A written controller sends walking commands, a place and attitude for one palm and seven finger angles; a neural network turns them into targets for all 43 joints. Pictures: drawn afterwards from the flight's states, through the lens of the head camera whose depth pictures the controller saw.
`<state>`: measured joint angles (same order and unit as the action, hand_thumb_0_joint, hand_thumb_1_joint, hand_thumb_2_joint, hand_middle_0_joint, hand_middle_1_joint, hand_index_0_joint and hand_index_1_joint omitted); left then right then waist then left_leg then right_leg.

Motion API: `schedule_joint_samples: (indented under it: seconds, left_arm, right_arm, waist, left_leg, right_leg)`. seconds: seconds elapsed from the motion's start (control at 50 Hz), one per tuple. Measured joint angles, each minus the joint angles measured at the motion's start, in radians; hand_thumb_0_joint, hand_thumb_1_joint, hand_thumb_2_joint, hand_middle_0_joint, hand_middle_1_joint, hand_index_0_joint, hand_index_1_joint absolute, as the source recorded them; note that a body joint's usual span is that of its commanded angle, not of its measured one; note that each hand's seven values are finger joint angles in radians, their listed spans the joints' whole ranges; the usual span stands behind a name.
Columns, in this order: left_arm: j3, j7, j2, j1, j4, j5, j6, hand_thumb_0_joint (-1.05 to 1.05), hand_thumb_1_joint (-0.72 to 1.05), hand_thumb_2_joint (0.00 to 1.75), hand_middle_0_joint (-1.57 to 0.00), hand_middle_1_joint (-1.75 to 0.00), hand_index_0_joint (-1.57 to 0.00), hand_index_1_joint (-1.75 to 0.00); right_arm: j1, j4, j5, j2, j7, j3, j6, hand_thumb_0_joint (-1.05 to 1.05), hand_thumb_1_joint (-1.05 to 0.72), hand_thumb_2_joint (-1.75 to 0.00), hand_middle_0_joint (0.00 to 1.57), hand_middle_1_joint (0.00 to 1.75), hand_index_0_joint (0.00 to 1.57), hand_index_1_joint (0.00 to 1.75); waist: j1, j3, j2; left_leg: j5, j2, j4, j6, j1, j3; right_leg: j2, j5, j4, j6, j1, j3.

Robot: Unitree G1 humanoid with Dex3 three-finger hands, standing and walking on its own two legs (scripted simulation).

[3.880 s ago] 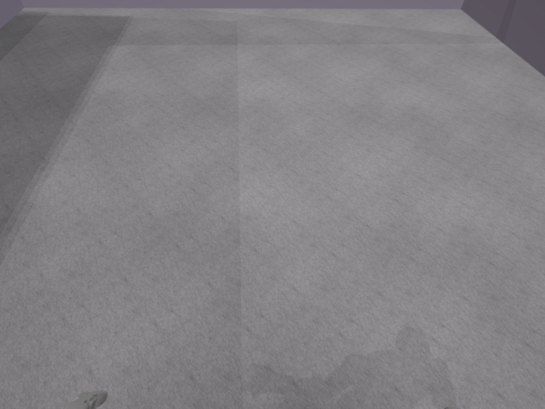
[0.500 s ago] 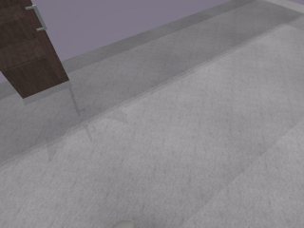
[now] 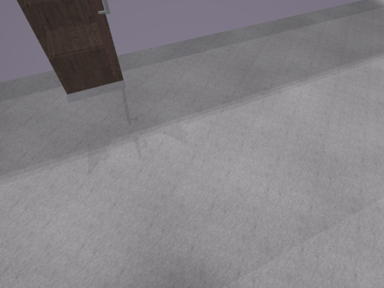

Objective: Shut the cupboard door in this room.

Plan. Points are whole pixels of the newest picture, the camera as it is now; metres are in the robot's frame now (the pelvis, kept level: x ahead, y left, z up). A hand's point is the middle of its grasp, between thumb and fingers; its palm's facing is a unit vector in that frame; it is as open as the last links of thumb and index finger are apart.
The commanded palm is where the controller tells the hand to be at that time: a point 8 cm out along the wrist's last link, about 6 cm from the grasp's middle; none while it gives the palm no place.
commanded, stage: turn or walk to find it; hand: left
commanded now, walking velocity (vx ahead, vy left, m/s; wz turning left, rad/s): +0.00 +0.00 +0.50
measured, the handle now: out of the picture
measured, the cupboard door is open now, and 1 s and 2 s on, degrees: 82 82 82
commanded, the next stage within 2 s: stand and wait in 0.74 s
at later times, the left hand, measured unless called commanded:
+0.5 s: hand out of the picture -0.07 +0.22 -0.18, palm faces +0.30 -0.93 -0.21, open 7.4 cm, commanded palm none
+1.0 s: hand (103, 244) +0.24 +0.25 -0.17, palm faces +0.29 -0.93 -0.21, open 7.4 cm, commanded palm none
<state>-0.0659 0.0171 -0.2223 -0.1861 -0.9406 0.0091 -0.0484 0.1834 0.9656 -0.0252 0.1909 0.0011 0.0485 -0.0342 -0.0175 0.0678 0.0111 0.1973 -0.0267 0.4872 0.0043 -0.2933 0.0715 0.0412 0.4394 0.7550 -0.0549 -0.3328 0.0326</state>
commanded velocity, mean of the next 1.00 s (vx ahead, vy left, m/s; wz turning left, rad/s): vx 0.23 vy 0.00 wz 0.17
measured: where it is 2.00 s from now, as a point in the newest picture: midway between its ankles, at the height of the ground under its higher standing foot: (174, 274)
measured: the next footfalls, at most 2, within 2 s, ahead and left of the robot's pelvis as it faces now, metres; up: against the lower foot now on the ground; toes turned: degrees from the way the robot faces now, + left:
right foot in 0.06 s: +0.03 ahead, -0.13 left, +0.00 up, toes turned -1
left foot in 0.48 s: +0.03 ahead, +0.17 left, +0.00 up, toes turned +21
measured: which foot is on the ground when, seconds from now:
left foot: down 0.00-0.06, up 0.08-0.46, down 0.48-0.88, up 0.90-1.00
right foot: up 0.00-0.04, down 0.06-0.48, up 0.50-0.86, down 0.88-1.00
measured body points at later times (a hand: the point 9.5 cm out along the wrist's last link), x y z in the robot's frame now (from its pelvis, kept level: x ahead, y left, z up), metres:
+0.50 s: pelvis +0.03 +0.04 -0.01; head +0.04 +0.06 +0.44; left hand -0.08 +0.27 -0.17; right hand +0.17 -0.19 -0.14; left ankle +0.00 +0.16 -0.74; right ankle -0.01 -0.12 -0.73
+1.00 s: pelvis +0.20 +0.05 -0.01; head +0.23 +0.04 +0.43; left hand +0.23 +0.30 -0.15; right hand +0.22 -0.18 -0.18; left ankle +0.07 +0.16 -0.66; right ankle +0.30 -0.01 -0.74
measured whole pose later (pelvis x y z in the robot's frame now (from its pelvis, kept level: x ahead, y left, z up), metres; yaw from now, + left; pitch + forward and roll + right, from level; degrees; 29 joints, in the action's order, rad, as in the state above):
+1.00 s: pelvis +0.20 +0.05 -0.01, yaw +18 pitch -2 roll +1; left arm -0.03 0.00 -0.14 -0.14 -1.00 0.02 0.05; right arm 0.34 1.14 -0.01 0.17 -0.01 0.05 0.01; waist -0.03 0.10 0.04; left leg 0.46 0.05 1.12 0.01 -0.30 -0.02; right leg 0.06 0.21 0.61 0.05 -0.36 0.17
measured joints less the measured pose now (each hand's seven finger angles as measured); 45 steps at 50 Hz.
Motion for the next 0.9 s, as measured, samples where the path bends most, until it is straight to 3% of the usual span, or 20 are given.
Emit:
schedule_joint_samples:
  seconds: [0.04, 0.06, 0.12, 0.18, 0.22, 0.3, 0.44, 0.48, 0.54, 0.58, 0.62, 0.7, 0.8, 0.86, 0.9]
  left_arm:
    - [0.005, 0.000, 0.004, 0.005, 0.023, 0.000, 0.015, 0.01, 0.91, 0.90, -0.20, -0.30, -0.20, -0.30]
    - [0.006, 0.002, 0.009, 0.006, 0.031, 0.004, 0.025, 0.01, 0.91, 0.90, -0.20, -0.30, -0.20, -0.30]
    - [0.018, 0.004, 0.031, 0.004, 0.047, 0.013, 0.033, 0.01, 0.91, 0.90, -0.20, -0.30, -0.20, -0.30]
    - [0.024, 0.004, 0.043, -0.016, 0.043, 0.016, 0.035, 0.01, 0.90, 0.90, -0.20, -0.30, -0.21, -0.30]
    - [0.027, 0.001, 0.045, -0.031, 0.029, 0.017, 0.042, 0.01, 0.90, 0.90, -0.20, -0.30, -0.21, -0.30]
    - [0.029, -0.005, 0.042, -0.069, -0.001, 0.024, 0.067, 0.01, 0.90, 0.90, -0.20, -0.30, -0.21, -0.30]
    - [0.018, -0.018, 0.010, -0.159, -0.074, 0.030, 0.078, 0.01, 0.90, 0.90, -0.20, -0.30, -0.21, -0.30]
    - [0.012, -0.022, 0.000, -0.196, -0.098, 0.023, 0.068, 0.01, 0.90, 0.90, -0.20, -0.30, -0.21, -0.30]
    - [0.007, -0.023, -0.020, -0.212, -0.143, 0.023, 0.029, 0.01, 0.91, 0.90, -0.20, -0.30, -0.20, -0.30]
    - [0.005, -0.029, -0.025, -0.202, -0.160, 0.023, 0.021, 0.01, 0.91, 0.90, -0.20, -0.30, -0.20, -0.30]
    - [0.005, -0.036, -0.025, -0.179, -0.160, 0.024, 0.026, 0.01, 0.91, 0.90, -0.20, -0.30, -0.20, -0.30]
    - [0.009, -0.043, -0.006, -0.115, -0.126, 0.021, 0.039, 0.01, 0.91, 0.90, -0.20, -0.30, -0.20, -0.30]
    - [0.013, -0.046, 0.028, -0.026, -0.084, 0.016, 0.047, 0.01, 0.91, 0.90, -0.20, -0.30, -0.20, -0.30]
    - [0.017, -0.043, 0.041, 0.012, -0.063, 0.016, 0.065, 0.01, 0.91, 0.90, -0.20, -0.30, -0.20, -0.30]
    - [0.018, -0.037, 0.048, 0.032, -0.054, 0.020, 0.095, 0.01, 0.91, 0.90, -0.20, -0.30, -0.20, -0.30]
  right_arm:
    - [0.008, -0.006, 0.003, 0.010, 0.004, 0.008, -0.007, 0.00, -0.90, -0.90, 0.20, 0.30, 0.20, 0.30]
    - [0.013, -0.009, 0.007, 0.019, 0.006, 0.014, -0.010, 0.00, -0.90, -0.90, 0.20, 0.30, 0.20, 0.30]
    - [0.017, -0.006, 0.004, 0.044, 0.010, 0.033, -0.030, 0.00, -0.90, -0.90, 0.20, 0.30, 0.20, 0.30]
    - [0.023, -0.002, -0.003, 0.062, 0.023, 0.043, -0.040, 0.01, -0.90, -0.90, 0.20, 0.30, 0.20, 0.30]
    - [0.037, 0.000, -0.007, 0.068, 0.032, 0.044, -0.039, 0.01, -0.91, -0.90, 0.20, 0.30, 0.20, 0.30]
    - [0.054, 0.015, -0.009, 0.067, 0.045, 0.041, -0.036, 0.01, -0.91, -0.90, 0.20, 0.30, 0.19, 0.30]
    - [0.028, 0.016, -0.002, 0.045, 0.050, 0.019, 0.000, 0.01, -0.91, -0.90, 0.20, 0.30, 0.19, 0.30]
    - [0.021, 0.003, -0.002, 0.043, 0.045, 0.011, 0.028, 0.01, -0.91, -0.90, 0.20, 0.30, 0.19, 0.30]
    - [0.012, 0.001, -0.002, 0.008, 0.025, 0.000, 0.068, 0.00, -0.91, -0.90, 0.20, 0.30, 0.19, 0.30]
    - [0.035, 0.009, 0.001, -0.014, 0.012, -0.010, 0.082, 0.00, -0.91, -0.90, 0.20, 0.30, 0.20, 0.30]
    - [0.066, 0.029, 0.003, -0.032, 0.002, -0.017, 0.090, 0.00, -0.91, -0.90, 0.20, 0.30, 0.20, 0.30]
    - [0.135, 0.090, 0.008, -0.041, -0.007, -0.017, 0.094, 0.00, -0.92, -0.90, 0.20, 0.30, 0.20, 0.30]
    - [0.196, 0.153, 0.004, -0.045, -0.007, -0.013, 0.085, 0.00, -0.91, -0.90, 0.20, 0.30, 0.20, 0.30]
    - [0.222, 0.176, 0.003, -0.044, -0.011, -0.010, 0.078, 0.00, -0.91, -0.90, 0.20, 0.30, 0.20, 0.30]
    - [0.228, 0.191, 0.009, -0.041, -0.011, -0.008, 0.071, 0.00, -0.91, -0.90, 0.20, 0.30, 0.20, 0.30]
  waist:
    - [-0.001, -0.009, 0.007]
    - [0.000, -0.013, 0.017]
    - [0.000, -0.011, 0.039]
    - [-0.004, -0.018, 0.036]
    - [-0.009, -0.028, 0.028]
    - [0.001, -0.044, 0.000]
    - [0.048, -0.040, -0.044]
    - [0.052, -0.044, -0.045]
    - [0.049, -0.035, -0.069]
    - [0.039, -0.038, -0.068]
    - [0.031, -0.037, -0.062]
    - [0.026, -0.035, -0.047]
    - [0.005, -0.018, -0.026]
    - [-0.013, -0.001, -0.011]
    - [-0.014, 0.014, 0.004]
  left_leg:
    - [0.006, -0.012, 0.032, -0.013, -0.028, 0.019]
    - [0.022, -0.014, 0.069, -0.015, -0.051, 0.026]
    - [0.211, -0.021, 0.341, -0.018, -0.145, 0.015]
    - [0.189, 0.003, 0.583, -0.030, -0.208, -0.032]
    - [0.155, 0.032, 0.637, -0.042, -0.214, -0.062]
    - [0.145, 0.083, 0.550, -0.048, -0.170, -0.102]
    - [0.168, 0.103, 0.179, -0.018, -0.037, -0.153]
    - [0.111, 0.097, 0.060, -0.009, 0.020, -0.170]
    - [0.122, 0.081, 0.099, -0.002, 0.037, -0.191]
    - [0.130, 0.075, 0.057, 0.003, 0.081, -0.192]
    - [0.113, 0.064, -0.010, 0.001, 0.134, -0.186]
    - [0.097, 0.041, -0.116, 0.007, 0.230, -0.172]
    - [0.140, 0.033, -0.148, -0.011, 0.314, -0.163]
    - [0.221, 0.049, -0.076, -0.035, 0.334, -0.157]
    - [0.291, 0.074, 0.118, -0.024, 0.275, -0.144]
  right_leg:
    - [-0.006, -0.087, -0.153, 0.003, 0.062, 0.005]
    - [-0.008, -0.117, -0.200, 0.022, 0.079, 0.011]
    - [0.000, -0.123, -0.181, 0.063, 0.084, 0.051]
    - [0.017, -0.138, -0.224, 0.066, 0.120, 0.080]
    - [0.028, -0.149, -0.258, 0.062, 0.145, 0.104]
    - [0.055, -0.161, -0.314, 0.051, 0.186, 0.145]
    - [0.105, -0.122, -0.303, 0.004, 0.216, 0.198]
    - [0.123, -0.066, -0.217, -0.003, 0.192, 0.199]
    - [0.109, 0.057, 0.109, 0.017, 0.061, 0.097]
    - [0.091, 0.017, 0.261, 0.025, -0.028, 0.073]
    - [0.088, -0.050, 0.307, 0.024, -0.094, 0.068]
    - [0.098, -0.146, 0.239, 0.010, -0.179, 0.062]
    - [0.095, -0.206, 0.013, 0.010, -0.183, 0.070]
    - [0.064, -0.250, -0.121, 0.029, -0.122, 0.089]
    - [0.045, -0.306, -0.122, 0.075, -0.098, 0.104]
